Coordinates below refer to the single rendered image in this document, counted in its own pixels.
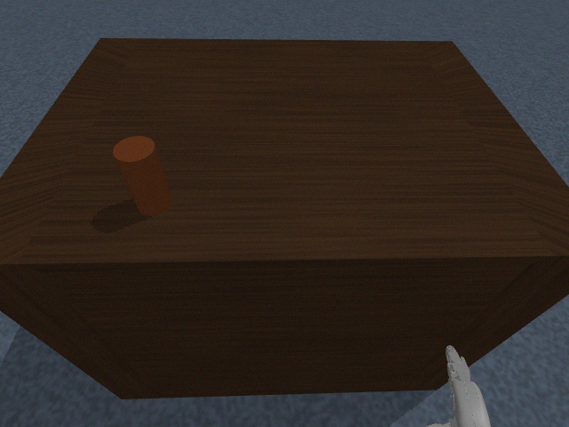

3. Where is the right robot hand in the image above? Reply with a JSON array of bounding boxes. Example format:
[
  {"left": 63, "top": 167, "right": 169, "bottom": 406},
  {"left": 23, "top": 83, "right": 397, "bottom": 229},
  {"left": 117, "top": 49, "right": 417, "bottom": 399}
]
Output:
[{"left": 426, "top": 345, "right": 491, "bottom": 427}]

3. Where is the can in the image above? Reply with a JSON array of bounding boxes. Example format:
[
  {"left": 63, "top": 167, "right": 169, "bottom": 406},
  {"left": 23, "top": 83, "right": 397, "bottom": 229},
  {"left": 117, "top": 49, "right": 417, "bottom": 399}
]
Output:
[{"left": 113, "top": 136, "right": 172, "bottom": 216}]

